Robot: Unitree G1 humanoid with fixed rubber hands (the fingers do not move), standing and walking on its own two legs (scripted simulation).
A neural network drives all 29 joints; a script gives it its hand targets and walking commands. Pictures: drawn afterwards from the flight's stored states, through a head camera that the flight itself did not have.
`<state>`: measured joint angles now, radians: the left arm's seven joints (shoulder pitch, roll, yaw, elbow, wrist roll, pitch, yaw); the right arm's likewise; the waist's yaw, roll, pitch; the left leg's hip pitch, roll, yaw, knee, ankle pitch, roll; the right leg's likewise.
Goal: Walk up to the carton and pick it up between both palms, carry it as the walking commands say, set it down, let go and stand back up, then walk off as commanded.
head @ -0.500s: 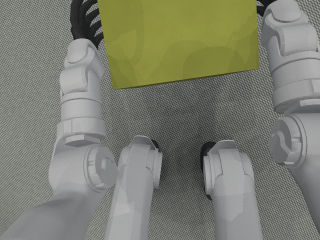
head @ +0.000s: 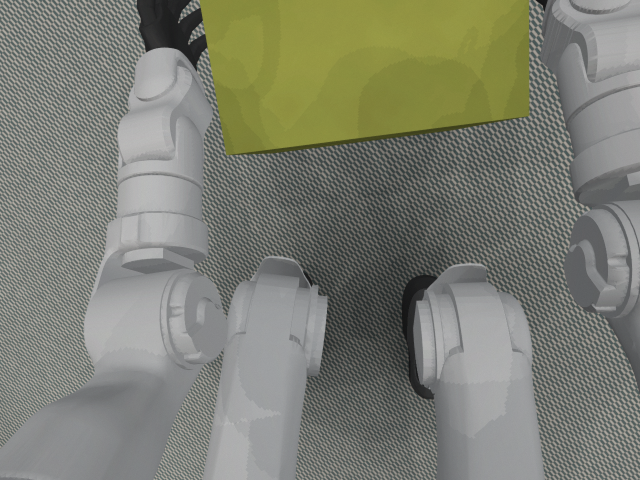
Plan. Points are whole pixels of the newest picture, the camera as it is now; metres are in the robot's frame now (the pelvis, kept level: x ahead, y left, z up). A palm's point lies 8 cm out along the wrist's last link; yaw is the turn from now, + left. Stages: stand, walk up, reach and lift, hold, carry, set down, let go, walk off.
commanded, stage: set down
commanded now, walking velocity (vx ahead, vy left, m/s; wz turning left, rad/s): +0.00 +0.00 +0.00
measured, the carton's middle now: (354, 33) +0.56 +0.01 -0.25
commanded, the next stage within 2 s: none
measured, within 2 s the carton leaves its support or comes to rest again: neither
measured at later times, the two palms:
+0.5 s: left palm (169, 59) +0.52 +0.19 -0.16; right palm out of the picture +0.57 -0.17 -0.16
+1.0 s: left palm (169, 60) +0.52 +0.19 -0.17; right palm out of the picture +0.57 -0.17 -0.17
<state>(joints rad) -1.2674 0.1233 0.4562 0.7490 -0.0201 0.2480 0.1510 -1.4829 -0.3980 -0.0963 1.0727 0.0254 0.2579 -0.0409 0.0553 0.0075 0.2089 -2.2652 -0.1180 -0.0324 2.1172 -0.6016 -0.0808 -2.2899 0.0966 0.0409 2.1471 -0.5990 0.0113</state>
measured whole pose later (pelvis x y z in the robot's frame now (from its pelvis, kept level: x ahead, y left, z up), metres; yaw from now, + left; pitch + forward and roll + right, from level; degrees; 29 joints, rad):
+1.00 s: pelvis +0.00 +0.00 -0.01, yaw +1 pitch +38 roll +4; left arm -1.31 0.16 0.53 0.82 0.02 0.19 0.08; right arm -1.53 -0.37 -0.23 1.07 -0.09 0.20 0.04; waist 0.04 0.03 0.33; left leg -2.22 -0.13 -0.01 2.16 -0.62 -0.08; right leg -2.24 0.08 0.05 2.20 -0.63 0.01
